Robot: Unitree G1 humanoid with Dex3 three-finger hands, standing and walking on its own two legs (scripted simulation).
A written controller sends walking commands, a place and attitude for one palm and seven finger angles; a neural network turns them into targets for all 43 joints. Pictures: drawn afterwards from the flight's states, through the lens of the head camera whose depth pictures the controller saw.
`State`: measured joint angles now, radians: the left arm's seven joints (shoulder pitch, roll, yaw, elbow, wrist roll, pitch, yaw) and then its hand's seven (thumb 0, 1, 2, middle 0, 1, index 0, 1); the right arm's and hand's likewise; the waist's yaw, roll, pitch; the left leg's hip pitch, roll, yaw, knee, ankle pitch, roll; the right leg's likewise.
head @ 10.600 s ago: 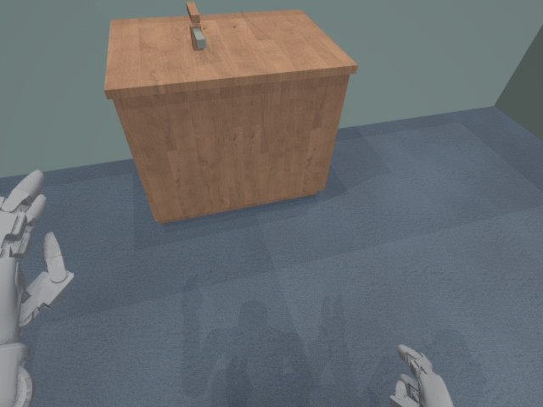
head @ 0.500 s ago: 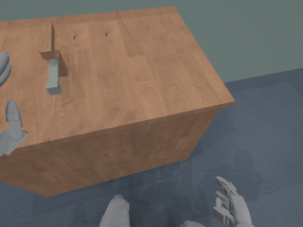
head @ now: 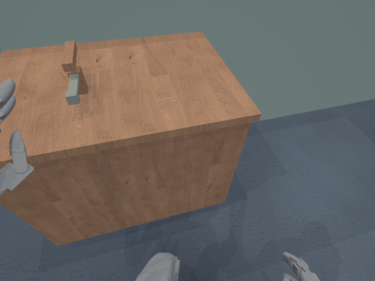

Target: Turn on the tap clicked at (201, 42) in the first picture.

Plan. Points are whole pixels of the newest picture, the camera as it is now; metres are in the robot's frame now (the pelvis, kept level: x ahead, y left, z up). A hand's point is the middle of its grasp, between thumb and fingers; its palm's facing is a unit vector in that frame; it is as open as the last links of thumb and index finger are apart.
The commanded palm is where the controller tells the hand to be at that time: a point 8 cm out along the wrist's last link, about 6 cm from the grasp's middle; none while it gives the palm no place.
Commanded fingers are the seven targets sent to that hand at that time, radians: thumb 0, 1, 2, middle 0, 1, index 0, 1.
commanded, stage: shuffle to correct the standing spot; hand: left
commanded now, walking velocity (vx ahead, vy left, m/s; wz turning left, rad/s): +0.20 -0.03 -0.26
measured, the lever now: (72, 97) +0.53 +0.35 +0.08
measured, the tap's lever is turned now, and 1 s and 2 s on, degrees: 0 0 0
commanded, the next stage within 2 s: come to a stop and stand still in 1.02 s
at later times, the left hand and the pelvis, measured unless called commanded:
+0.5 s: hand (36, 166) +0.21 +0.22 +0.22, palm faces +0.26 -0.78 -0.57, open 7.4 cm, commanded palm +0.16 +0.26 +0.22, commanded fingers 0.00 0.90 0.90 -0.20 -0.30 -0.20 -0.30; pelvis -0.03 -0.01 +0.03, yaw -5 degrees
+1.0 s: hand (60, 135) +0.28 +0.22 +0.22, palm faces +0.40 -0.76 -0.52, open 7.4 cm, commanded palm +0.23 +0.26 +0.22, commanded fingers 0.00 0.90 0.90 -0.20 -0.30 -0.20 -0.30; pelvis +0.07 -0.02 +0.02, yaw +0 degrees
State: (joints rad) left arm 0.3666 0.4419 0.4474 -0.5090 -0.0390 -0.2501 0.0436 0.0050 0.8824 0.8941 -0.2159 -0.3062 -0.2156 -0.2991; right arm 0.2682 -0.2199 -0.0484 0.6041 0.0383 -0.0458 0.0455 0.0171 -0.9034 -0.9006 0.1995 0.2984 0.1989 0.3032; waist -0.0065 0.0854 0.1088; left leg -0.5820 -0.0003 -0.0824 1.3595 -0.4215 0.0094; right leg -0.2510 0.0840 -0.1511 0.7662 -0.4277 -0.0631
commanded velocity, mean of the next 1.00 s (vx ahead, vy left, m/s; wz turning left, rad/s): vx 0.20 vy -0.01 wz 0.02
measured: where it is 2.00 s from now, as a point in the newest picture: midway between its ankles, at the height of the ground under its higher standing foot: outside the picture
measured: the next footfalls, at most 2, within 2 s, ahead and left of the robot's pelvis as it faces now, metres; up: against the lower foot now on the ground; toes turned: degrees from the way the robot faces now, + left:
left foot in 0.18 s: -0.09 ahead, +0.12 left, +0.00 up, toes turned -5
left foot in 0.72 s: +0.09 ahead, +0.15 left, +0.00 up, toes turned +2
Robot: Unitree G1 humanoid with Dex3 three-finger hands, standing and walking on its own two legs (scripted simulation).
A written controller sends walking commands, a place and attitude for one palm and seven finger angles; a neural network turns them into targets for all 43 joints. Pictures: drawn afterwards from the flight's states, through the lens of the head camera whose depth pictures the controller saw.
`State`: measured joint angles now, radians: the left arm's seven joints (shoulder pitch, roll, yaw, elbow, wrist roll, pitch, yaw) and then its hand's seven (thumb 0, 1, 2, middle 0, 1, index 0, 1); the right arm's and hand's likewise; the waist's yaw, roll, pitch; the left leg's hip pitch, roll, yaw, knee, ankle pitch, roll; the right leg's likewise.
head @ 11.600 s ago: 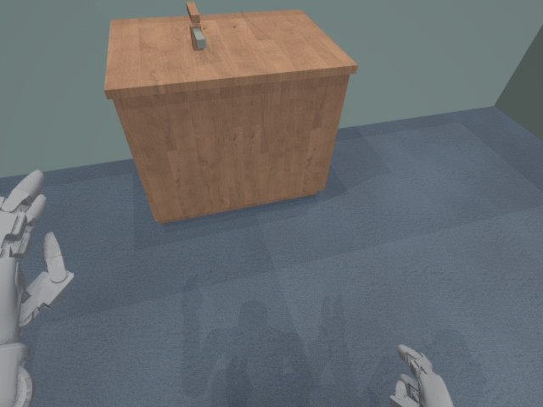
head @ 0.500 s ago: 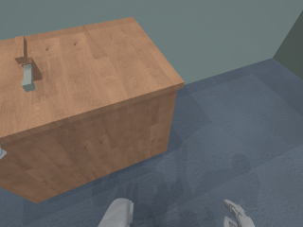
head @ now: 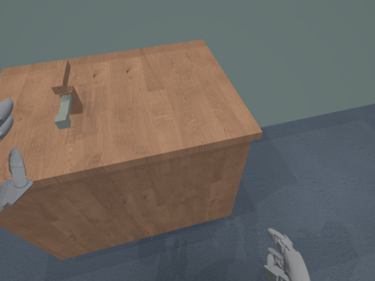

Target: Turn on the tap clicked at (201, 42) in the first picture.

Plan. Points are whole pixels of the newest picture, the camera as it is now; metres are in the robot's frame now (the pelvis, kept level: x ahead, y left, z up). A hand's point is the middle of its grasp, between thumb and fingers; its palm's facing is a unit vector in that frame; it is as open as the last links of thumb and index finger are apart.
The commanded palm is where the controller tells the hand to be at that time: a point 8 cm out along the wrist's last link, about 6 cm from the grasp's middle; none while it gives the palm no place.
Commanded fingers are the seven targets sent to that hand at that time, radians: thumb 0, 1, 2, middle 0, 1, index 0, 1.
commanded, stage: shuffle to correct the standing spot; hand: left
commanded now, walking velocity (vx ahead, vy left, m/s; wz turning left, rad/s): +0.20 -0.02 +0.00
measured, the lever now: (62, 121) +0.46 +0.37 +0.07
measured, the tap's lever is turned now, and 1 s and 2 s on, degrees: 0 0 0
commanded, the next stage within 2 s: come to a stop and stand still in 0.02 s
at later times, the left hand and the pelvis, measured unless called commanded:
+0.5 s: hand (78, 126) +0.31 +0.20 +0.21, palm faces +0.35 -0.78 -0.52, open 7.4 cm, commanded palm +0.25 +0.25 +0.20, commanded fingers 0.00 0.90 0.90 -0.20 -0.30 -0.20 -0.30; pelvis +0.08 -0.03 +0.02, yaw -1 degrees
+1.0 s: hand (24, 124) +0.31 +0.29 +0.22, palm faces +0.45 -0.80 -0.39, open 7.4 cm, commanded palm +0.23 +0.30 +0.20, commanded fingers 0.00 0.90 0.90 -0.20 -0.30 -0.20 -0.30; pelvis +0.05 +0.03 +0.02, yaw -4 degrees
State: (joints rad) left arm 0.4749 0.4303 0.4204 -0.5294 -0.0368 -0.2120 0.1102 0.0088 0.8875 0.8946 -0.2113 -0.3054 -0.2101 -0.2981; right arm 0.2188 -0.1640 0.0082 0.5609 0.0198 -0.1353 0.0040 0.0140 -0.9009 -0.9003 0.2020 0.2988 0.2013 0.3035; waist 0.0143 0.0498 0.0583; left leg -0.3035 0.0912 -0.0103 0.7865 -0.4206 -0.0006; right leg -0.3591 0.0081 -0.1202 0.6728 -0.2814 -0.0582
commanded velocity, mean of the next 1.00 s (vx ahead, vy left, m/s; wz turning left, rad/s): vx -0.07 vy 0.03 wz -0.02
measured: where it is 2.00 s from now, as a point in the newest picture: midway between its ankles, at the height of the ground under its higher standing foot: outside the picture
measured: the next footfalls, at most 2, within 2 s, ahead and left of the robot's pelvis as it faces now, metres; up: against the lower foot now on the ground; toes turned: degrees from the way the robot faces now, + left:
left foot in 0.26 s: +0.15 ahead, +0.13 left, +0.00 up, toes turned +0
right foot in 1.82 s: -0.13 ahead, +0.08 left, +0.00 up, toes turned -4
